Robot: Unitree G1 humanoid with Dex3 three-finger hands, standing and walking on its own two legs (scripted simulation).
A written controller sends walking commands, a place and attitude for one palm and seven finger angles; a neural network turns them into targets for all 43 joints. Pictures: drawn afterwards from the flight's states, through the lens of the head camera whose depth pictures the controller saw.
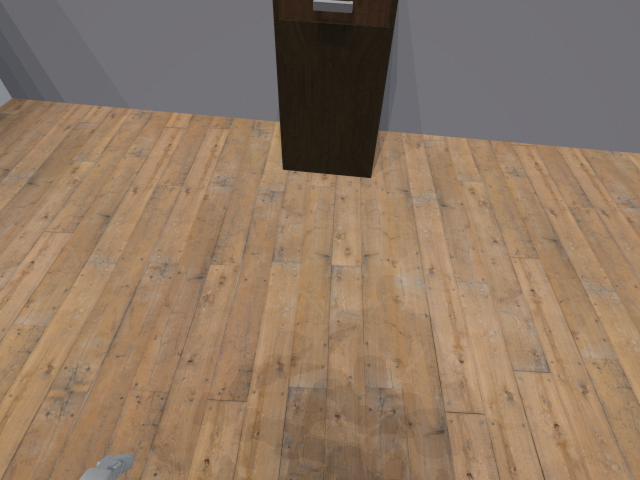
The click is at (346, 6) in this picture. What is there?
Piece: drawer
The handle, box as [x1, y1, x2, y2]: [313, 0, 352, 12]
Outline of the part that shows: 313,0 314,10 351,12 352,9 352,1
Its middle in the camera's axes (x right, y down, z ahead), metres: +0.04 -0.84 +1.38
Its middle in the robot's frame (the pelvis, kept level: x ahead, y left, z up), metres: +1.60 +0.04 +0.02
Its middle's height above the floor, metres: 0.79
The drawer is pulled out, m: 0.00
